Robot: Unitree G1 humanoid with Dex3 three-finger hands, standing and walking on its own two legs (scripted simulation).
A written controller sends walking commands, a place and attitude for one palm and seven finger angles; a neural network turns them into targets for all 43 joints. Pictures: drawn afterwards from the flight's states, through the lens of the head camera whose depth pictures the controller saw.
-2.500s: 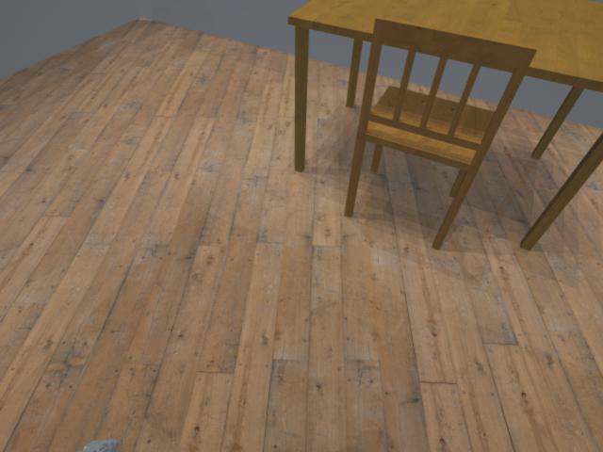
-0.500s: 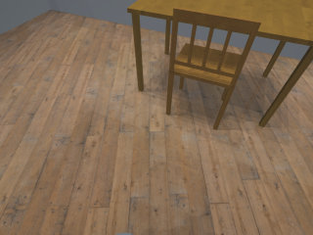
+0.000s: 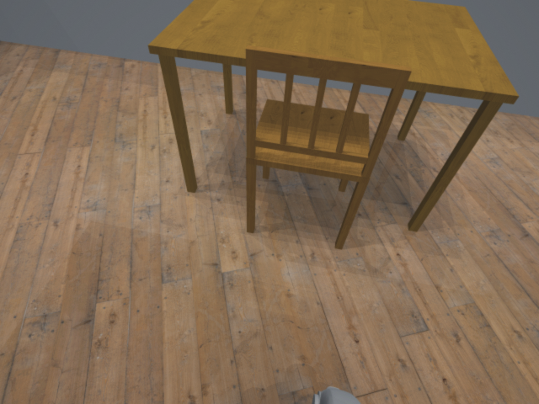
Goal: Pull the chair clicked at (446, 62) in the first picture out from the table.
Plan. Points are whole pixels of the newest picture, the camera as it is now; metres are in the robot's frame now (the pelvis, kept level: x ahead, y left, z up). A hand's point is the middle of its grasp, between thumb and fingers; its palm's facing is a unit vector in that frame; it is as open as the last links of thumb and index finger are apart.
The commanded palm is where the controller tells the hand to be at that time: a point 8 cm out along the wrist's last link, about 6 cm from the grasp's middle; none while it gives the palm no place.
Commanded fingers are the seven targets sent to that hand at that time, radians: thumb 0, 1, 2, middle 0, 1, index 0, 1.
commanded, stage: walk to a spot facing it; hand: left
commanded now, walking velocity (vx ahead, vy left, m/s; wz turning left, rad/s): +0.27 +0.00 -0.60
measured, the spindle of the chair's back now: (316, 115) +0.93 -0.07 -0.10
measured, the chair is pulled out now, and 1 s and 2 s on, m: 0.00 0.00 0.00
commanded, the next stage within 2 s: take the last steps up to it in 0.14 s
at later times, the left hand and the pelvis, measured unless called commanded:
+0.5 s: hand (220, 314) +0.31 +0.12 -0.17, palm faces -0.18 -0.96 -0.21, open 7.2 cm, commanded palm none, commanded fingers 0.00 0.90 0.90 -0.20 -0.30 -0.20 -0.30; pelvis +0.19 -0.05 +0.00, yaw -10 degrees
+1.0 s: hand (229, 257) +0.44 +0.13 -0.18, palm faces -0.15 -0.98 -0.16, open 7.3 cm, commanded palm none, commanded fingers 0.00 0.90 0.90 -0.20 -0.30 -0.20 -0.30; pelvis +0.38 -0.05 +0.00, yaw -10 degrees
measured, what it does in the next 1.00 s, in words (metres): walks ahead: right foot, then left foot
